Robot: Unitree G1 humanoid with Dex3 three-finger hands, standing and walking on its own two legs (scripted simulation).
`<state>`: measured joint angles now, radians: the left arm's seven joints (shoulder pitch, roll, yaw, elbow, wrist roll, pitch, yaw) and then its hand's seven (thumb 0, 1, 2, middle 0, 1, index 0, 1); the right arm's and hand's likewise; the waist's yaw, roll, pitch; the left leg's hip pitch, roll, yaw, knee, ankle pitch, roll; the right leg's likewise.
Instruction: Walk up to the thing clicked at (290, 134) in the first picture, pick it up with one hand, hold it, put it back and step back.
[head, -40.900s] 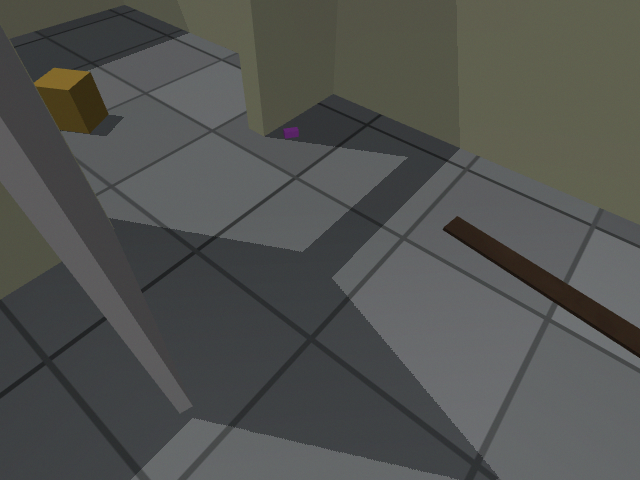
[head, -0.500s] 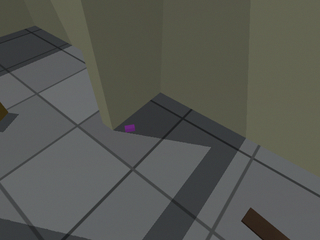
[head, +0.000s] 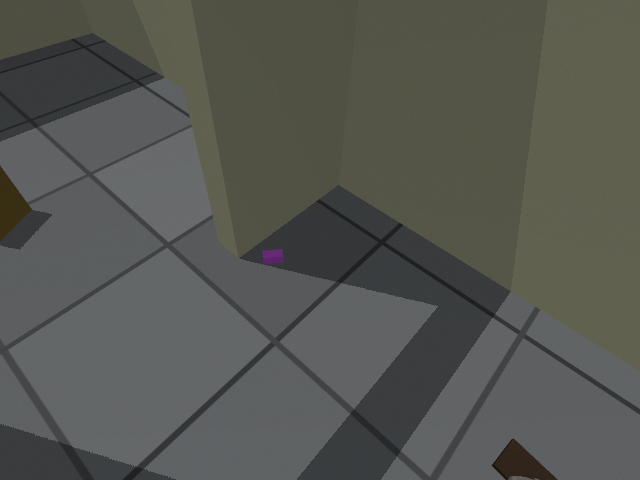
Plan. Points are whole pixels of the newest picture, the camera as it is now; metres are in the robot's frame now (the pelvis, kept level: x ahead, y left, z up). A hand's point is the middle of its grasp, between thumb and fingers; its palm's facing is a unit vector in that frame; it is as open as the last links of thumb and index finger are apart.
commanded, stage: step back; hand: left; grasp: from above
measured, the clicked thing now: (273, 256) +1.02 +0.16 -0.75
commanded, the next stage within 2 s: stand in 0.12 s
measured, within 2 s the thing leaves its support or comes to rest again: neither
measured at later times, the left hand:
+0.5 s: hand out of the picture +0.08 +0.26 -0.14, palm faces -0.03 -0.94 -0.33, open 7.4 cm
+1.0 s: hand out of the picture +0.06 +0.25 -0.14, palm faces -0.05 -0.94 -0.34, open 7.4 cm
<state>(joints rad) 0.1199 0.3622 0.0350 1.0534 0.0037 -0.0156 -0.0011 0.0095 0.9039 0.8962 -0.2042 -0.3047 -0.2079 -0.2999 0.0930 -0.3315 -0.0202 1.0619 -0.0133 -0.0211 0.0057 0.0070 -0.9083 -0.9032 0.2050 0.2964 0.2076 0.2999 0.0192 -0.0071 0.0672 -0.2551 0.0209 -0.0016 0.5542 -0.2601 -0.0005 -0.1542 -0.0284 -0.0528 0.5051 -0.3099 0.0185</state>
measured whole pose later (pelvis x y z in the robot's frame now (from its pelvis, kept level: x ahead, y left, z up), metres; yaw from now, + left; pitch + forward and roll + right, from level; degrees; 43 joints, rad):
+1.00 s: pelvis -0.01 +0.00 +0.01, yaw -1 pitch -2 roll +0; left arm 0.13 0.35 -0.01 1.13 0.01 -0.02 -0.01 0.01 0.90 0.90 -0.20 -0.30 -0.21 -0.30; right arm 0.11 -0.35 0.00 1.16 -0.01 -0.01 0.02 0.01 -0.91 -0.90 0.20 0.30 0.21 0.30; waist -0.01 0.01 0.05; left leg -0.16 0.02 0.02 0.33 -0.13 -0.01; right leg -0.09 -0.03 -0.03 0.32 -0.20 0.02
